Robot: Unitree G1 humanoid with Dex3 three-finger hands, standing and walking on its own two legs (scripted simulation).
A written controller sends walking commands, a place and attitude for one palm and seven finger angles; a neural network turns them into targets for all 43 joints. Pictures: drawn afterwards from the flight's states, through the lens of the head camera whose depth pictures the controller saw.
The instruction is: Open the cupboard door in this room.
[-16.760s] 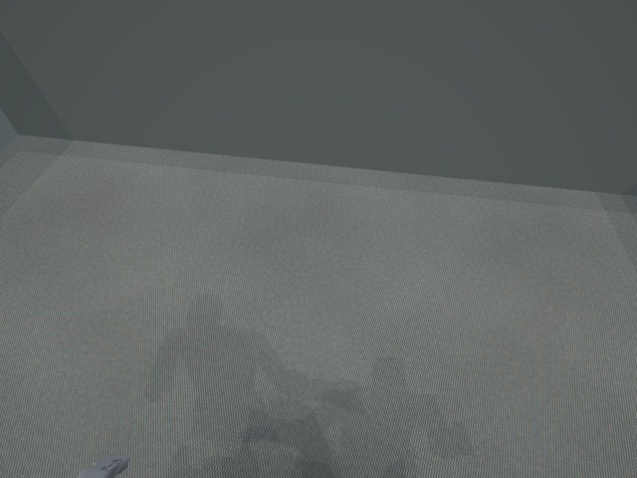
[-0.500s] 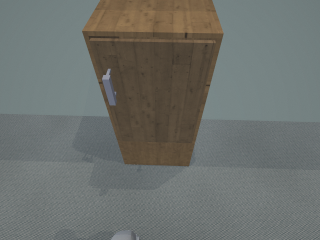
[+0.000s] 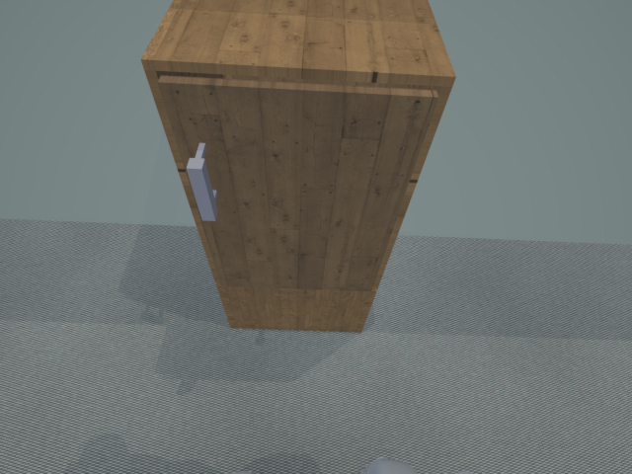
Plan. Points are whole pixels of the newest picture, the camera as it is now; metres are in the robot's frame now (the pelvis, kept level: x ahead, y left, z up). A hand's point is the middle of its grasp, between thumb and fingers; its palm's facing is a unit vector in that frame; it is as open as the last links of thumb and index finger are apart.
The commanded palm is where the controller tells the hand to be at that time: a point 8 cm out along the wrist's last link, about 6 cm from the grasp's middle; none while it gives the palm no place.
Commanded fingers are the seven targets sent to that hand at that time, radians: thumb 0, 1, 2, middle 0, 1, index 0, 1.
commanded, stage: come to a stop and stand still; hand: left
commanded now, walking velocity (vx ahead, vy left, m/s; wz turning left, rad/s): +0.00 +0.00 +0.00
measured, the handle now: (205, 182) +0.55 +0.23 -0.02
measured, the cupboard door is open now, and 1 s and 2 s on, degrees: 0 0 0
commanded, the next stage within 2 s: look again from close up in 0.64 s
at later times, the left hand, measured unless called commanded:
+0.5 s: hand out of the picture +0.01 +0.11 -0.18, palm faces +0.06 -0.98 -0.19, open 7.2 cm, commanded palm none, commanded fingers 0.00 0.90 0.90 -0.20 -0.30 -0.20 -0.30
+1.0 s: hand out of the picture -0.01 +0.14 -0.18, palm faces +0.04 -0.97 -0.22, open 7.4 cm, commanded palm none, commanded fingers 0.00 0.90 0.90 -0.20 -0.30 -0.20 -0.30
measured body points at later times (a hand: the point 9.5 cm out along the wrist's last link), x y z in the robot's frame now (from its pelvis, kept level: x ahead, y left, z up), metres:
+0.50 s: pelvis -0.03 -0.07 +0.00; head -0.01 -0.06 +0.45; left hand +0.01 +0.16 -0.16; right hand -0.03 -0.29 -0.16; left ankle -0.06 +0.06 -0.74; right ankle +0.00 -0.16 -0.74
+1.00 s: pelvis -0.03 -0.05 -0.01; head -0.05 -0.04 +0.44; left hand -0.01 +0.19 -0.16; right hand +0.00 -0.30 -0.15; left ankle -0.06 +0.06 -0.74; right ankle +0.00 -0.16 -0.74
